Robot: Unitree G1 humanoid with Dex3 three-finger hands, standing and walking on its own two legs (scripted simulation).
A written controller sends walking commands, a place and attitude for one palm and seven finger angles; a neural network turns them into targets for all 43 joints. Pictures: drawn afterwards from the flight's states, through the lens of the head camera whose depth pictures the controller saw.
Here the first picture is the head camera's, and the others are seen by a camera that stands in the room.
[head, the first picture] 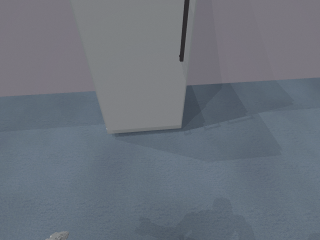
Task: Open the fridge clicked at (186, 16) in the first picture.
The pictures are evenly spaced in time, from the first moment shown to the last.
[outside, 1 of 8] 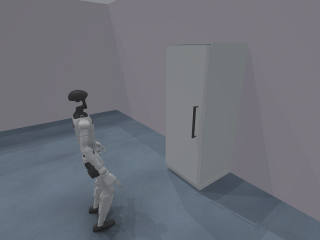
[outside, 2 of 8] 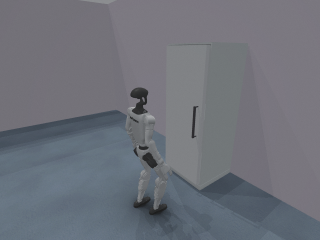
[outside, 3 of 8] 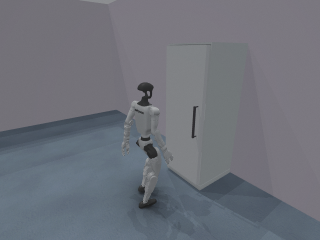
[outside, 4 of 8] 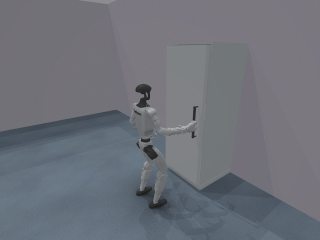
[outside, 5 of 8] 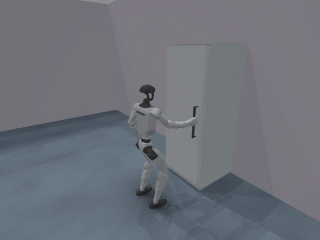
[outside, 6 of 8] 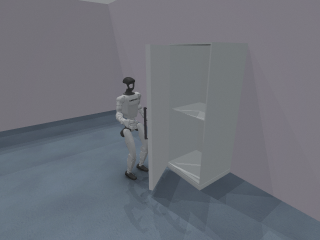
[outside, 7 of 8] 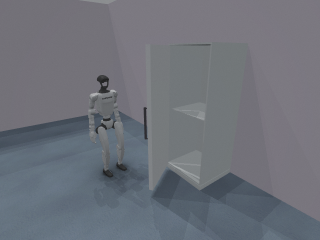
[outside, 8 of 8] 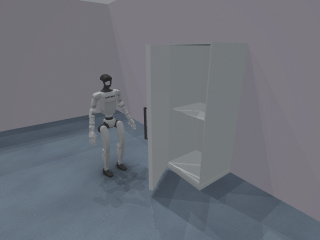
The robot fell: no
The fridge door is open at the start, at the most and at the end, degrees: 0 59 57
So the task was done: yes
